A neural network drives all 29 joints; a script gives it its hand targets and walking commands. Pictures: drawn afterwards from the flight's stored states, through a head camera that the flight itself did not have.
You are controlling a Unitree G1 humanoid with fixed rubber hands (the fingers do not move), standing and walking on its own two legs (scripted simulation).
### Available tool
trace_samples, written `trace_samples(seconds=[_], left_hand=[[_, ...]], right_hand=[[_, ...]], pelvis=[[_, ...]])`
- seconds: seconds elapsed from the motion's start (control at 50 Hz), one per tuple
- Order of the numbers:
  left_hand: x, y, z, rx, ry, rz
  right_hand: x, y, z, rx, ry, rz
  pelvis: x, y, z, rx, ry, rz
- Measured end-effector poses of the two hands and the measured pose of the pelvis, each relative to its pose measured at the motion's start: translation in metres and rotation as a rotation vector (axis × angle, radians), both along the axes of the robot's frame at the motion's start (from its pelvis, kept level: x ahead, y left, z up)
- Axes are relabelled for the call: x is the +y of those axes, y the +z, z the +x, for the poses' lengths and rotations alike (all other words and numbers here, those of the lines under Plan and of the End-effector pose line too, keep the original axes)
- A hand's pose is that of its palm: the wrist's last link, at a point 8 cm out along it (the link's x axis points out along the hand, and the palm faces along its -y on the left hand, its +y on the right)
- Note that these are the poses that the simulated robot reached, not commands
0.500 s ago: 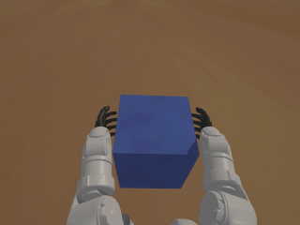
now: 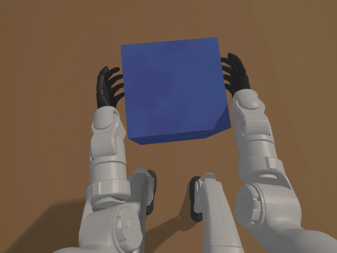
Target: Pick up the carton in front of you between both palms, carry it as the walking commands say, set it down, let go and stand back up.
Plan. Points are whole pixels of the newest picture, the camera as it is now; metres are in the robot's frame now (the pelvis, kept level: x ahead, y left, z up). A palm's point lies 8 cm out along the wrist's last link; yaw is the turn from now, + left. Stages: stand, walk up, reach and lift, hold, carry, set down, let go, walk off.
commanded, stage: set down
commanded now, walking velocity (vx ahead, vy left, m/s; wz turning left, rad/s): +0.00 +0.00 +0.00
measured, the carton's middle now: (171, 101) +0.44 +0.03 -0.16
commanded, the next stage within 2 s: none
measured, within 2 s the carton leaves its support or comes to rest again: neither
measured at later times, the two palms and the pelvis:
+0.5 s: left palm (125, 104) +0.44 +0.17 -0.21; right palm (223, 90) +0.50 -0.12 -0.23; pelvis -0.02 -0.01 -0.12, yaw +0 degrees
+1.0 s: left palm (131, 110) +0.46 +0.18 -0.37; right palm (207, 89) +0.55 -0.10 -0.38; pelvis -0.04 +0.00 -0.22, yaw +1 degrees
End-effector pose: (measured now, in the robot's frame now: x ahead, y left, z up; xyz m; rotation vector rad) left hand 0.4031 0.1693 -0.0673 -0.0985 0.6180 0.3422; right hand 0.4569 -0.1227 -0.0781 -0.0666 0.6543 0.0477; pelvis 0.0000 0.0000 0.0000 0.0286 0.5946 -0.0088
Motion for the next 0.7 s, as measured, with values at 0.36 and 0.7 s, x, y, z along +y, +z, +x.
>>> trace_samples(seconds=[0.36,0.7], left_hand=[[-0.002,-0.1,0.029,0.058,0.005,0.016],[0.01,-0.202,0.04,0.087,0.062,0.016]], right_hand=[[-0.001,-0.103,0.034,0.052,0.026,-0.014],[0.016,-0.201,0.066,0.072,0.114,-0.046]], pelvis=[[-0.008,-0.084,-0.004,0.196,-0.016,0.015],[-0.005,-0.163,-0.032,0.211,-0.03,0.043]])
